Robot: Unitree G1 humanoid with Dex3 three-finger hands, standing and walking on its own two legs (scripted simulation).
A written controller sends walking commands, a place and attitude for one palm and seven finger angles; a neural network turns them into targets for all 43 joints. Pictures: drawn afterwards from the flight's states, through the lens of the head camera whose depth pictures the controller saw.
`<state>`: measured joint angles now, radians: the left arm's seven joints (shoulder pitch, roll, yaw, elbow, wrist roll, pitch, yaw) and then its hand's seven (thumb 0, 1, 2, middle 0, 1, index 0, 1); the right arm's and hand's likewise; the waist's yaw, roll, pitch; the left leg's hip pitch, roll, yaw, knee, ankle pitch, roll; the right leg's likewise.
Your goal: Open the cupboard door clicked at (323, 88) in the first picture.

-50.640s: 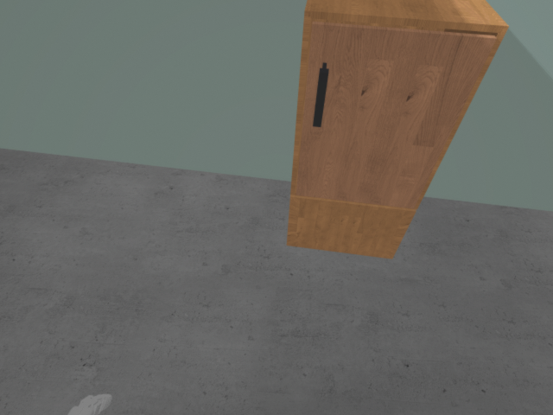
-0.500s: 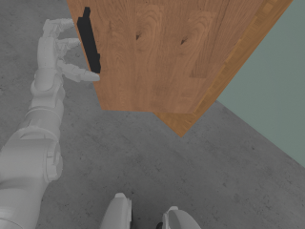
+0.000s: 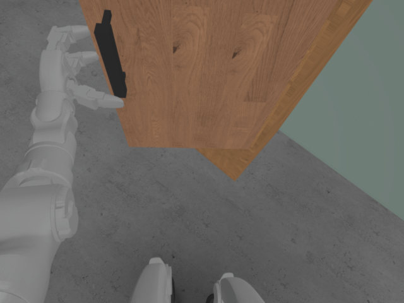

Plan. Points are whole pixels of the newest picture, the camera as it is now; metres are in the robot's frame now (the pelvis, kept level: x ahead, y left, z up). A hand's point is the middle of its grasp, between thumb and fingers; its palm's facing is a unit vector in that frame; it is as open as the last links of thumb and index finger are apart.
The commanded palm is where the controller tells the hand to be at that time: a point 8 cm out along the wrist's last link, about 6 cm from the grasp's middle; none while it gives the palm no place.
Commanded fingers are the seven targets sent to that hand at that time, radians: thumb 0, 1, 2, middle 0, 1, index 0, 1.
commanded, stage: move the hooked fingers beside the handle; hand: left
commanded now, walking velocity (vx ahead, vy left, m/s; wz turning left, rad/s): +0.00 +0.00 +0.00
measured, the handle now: (114, 57) +0.56 +0.16 +0.09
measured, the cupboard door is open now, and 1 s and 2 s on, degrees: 43 43 43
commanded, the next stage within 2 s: none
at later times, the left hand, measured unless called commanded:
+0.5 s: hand (92, 72) +0.52 +0.20 +0.09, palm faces +0.08 -1.00 -0.01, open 14.5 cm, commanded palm +0.50 +0.22 +0.09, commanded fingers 0.00 -0.50 0.30 -0.30 -1.20 -0.30 -1.20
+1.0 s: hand (84, 77) +0.50 +0.21 +0.10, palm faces +0.05 -1.00 -0.01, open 14.1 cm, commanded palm +0.49 +0.25 +0.09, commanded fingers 0.00 -0.50 0.30 -0.30 -1.20 -0.30 -1.20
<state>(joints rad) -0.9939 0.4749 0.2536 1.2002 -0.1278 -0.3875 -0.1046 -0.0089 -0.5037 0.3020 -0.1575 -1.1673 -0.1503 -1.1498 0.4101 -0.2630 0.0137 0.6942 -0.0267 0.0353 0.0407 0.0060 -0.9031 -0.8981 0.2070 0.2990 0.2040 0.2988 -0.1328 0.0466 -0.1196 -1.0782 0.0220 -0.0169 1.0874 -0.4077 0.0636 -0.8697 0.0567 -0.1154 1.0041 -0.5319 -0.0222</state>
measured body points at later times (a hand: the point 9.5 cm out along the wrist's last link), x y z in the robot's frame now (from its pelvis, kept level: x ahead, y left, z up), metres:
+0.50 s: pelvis +0.01 -0.01 +0.00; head +0.14 +0.02 +0.43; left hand +0.51 +0.25 +0.09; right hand +0.00 -0.28 -0.11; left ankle +0.05 +0.07 -0.66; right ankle -0.03 -0.12 -0.66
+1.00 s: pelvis +0.01 -0.02 +0.01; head +0.13 +0.00 +0.44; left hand +0.49 +0.26 +0.10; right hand +0.02 -0.29 -0.10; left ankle +0.05 +0.07 -0.66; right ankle -0.03 -0.12 -0.66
